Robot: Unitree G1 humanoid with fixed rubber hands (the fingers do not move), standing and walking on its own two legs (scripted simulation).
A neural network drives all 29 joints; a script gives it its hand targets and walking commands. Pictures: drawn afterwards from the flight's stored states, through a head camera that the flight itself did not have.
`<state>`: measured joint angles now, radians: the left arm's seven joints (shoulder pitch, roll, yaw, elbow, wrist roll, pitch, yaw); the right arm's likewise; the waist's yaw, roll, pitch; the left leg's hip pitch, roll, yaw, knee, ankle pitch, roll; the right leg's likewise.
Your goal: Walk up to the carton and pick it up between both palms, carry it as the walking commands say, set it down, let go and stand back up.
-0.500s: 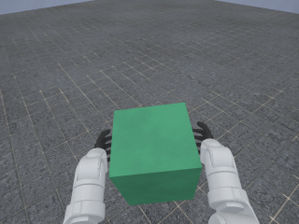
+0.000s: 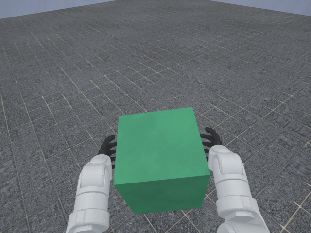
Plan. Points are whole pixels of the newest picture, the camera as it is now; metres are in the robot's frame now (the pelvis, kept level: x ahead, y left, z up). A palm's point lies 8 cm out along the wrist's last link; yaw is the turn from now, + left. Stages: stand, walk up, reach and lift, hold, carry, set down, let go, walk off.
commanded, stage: hold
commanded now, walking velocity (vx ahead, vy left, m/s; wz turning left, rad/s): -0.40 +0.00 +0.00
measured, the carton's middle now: (162, 163) +0.33 +0.00 +0.00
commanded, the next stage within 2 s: carry in 0.02 s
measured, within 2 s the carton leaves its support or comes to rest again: neither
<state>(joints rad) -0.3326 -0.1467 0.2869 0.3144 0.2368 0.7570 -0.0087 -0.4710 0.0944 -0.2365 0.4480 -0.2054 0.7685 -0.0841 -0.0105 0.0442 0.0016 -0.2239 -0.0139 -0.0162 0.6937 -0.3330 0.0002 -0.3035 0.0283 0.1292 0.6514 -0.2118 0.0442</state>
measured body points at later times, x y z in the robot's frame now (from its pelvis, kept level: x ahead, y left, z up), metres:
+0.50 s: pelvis +0.03 -0.01 +0.02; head -0.04 -0.03 +0.46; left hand +0.30 +0.13 +0.12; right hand +0.31 -0.17 +0.11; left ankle +0.05 +0.14 -0.68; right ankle +0.04 -0.12 -0.72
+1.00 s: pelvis +0.22 +0.02 +0.00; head +0.16 +0.01 +0.45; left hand +0.47 +0.17 +0.11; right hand +0.49 -0.14 +0.11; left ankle +0.12 +0.16 -0.72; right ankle +0.29 -0.10 -0.72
